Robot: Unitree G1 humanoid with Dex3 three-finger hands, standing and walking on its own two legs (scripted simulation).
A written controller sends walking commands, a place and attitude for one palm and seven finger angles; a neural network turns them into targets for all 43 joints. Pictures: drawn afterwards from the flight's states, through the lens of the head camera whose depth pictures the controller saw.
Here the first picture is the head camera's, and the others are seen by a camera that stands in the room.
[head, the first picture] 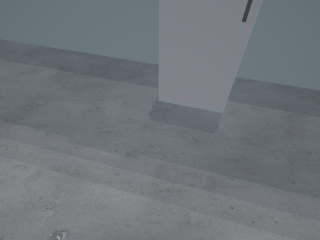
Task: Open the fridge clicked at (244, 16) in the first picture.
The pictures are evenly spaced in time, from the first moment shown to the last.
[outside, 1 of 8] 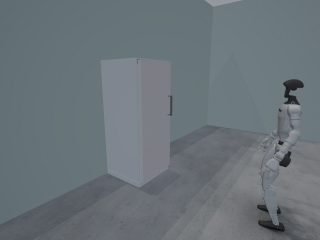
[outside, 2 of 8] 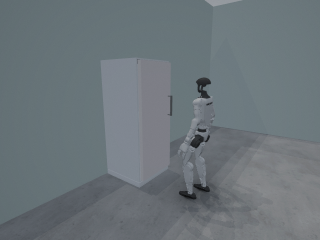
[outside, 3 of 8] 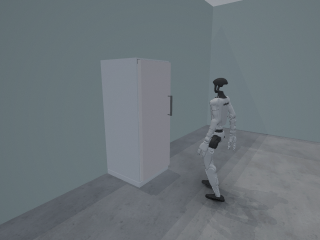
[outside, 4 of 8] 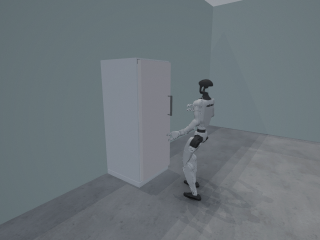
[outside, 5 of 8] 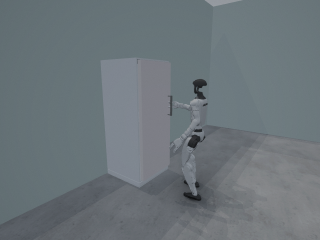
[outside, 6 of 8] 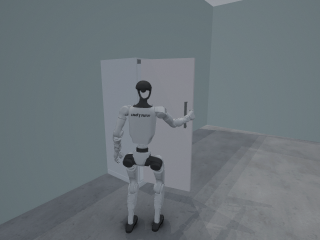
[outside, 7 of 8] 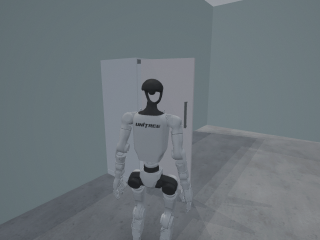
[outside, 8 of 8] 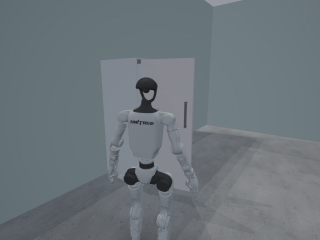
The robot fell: no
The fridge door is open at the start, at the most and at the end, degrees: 0 85 75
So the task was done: yes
